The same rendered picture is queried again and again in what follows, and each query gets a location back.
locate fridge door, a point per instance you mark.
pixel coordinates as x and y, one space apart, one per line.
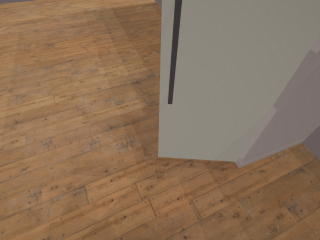
234 59

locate handle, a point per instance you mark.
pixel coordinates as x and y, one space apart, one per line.
174 49

